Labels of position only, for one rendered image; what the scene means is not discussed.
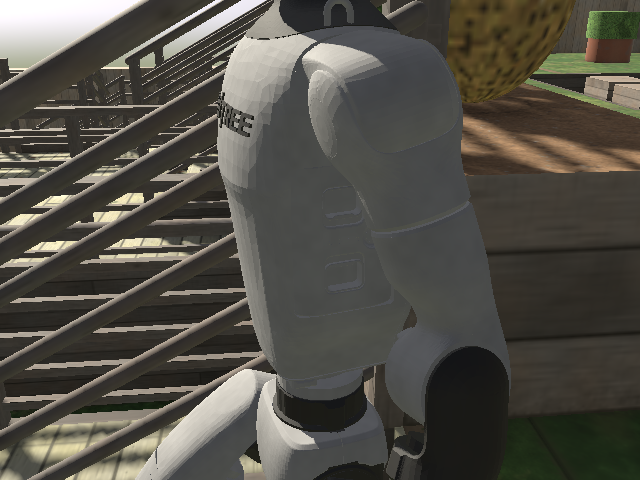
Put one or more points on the humanoid robot head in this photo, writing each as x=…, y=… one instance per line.
x=292, y=17

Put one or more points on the robot torso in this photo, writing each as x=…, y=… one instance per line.
x=321, y=306

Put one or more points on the left robot forearm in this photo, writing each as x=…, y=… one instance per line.
x=466, y=422

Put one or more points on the left robot upper arm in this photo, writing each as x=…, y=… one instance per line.
x=387, y=112

